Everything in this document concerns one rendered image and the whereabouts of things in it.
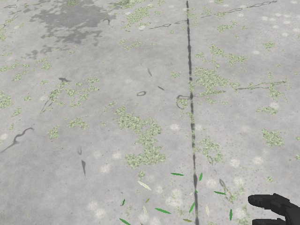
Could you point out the robot right hand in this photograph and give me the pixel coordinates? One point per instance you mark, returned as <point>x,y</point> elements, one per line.
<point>277,204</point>

